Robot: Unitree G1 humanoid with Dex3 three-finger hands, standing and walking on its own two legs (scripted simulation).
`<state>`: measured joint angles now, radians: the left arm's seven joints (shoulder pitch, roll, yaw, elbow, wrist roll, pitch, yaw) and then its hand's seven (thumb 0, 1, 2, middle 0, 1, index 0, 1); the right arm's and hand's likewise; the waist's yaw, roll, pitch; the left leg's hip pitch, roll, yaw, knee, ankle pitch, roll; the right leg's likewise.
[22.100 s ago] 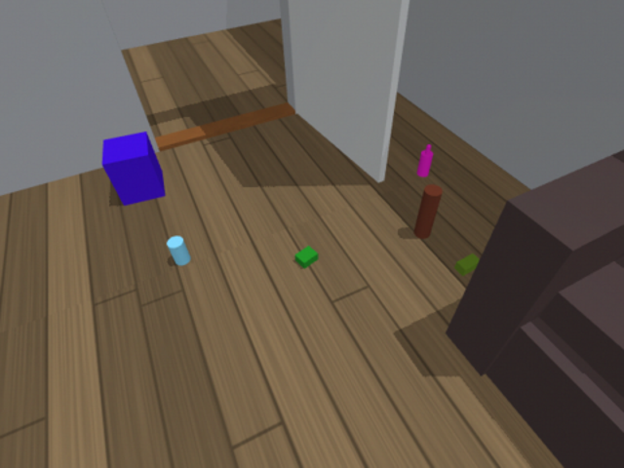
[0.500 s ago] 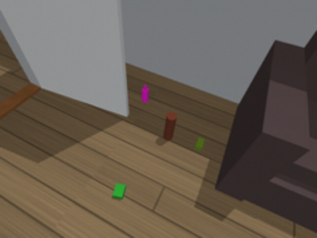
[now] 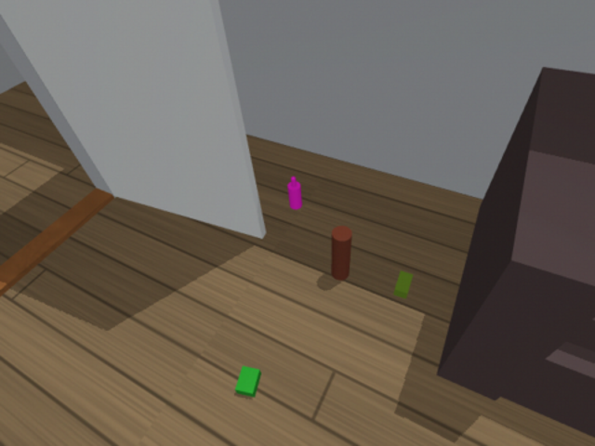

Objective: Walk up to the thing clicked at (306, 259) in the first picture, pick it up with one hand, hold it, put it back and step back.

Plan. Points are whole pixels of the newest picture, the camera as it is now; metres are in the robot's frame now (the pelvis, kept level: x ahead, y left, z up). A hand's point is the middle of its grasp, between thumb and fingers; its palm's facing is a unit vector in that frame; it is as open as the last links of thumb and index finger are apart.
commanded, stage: walk up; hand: left
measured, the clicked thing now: (248, 381) +0.46 +0.24 -0.74
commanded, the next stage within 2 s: stand in 0.96 s
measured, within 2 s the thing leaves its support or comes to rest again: neither
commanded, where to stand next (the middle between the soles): +0.07 +0.01 m, yaw +0 degrees
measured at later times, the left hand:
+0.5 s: hand out of the picture +0.05 +0.30 -0.15, palm faces +0.01 -0.91 -0.41, open 7.4 cm
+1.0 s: hand out of the picture +0.03 +0.28 -0.14, palm faces +0.00 -0.94 -0.35, open 7.4 cm
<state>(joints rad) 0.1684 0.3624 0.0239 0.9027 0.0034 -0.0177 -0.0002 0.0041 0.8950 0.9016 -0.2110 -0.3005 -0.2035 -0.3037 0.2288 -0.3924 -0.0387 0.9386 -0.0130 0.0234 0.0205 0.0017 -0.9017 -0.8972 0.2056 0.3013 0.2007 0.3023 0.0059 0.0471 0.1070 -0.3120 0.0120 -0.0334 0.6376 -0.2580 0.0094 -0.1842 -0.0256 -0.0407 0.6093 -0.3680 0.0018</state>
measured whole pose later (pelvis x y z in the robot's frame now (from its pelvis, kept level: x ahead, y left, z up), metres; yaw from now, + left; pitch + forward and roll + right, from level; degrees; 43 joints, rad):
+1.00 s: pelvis -0.04 +0.02 +0.02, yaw +1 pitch -2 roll +0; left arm 0.11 0.36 0.01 1.11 0.01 -0.02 -0.01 0.00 0.90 0.90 -0.21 -0.30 -0.20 -0.30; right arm 0.09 -0.35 -0.02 1.11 -0.01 0.02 0.03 0.00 -0.90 -0.90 0.21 0.30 0.20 0.30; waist 0.01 0.00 0.07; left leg -0.23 -0.01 -0.04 0.41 -0.15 -0.01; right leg -0.17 -0.03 0.00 0.40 -0.20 0.03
